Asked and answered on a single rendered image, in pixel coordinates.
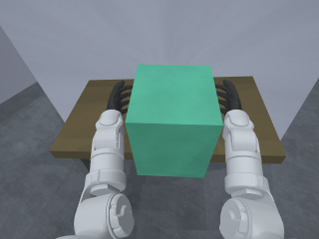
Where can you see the robot right upper arm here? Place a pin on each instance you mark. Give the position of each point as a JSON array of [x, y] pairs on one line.
[[242, 218]]

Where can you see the robot right hand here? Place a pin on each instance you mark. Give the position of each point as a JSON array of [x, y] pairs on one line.
[[232, 97]]

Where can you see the robot right forearm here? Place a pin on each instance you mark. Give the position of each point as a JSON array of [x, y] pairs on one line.
[[244, 174]]

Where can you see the robot left hand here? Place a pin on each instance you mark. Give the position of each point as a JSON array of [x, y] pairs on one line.
[[114, 102]]

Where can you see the robot left upper arm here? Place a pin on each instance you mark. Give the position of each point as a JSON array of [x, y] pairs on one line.
[[108, 216]]

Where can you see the table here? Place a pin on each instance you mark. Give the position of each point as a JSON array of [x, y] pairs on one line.
[[75, 139]]

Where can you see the carton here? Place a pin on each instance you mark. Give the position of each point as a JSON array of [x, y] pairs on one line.
[[173, 120]]

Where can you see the robot left forearm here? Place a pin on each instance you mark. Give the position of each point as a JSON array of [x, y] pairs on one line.
[[107, 158]]

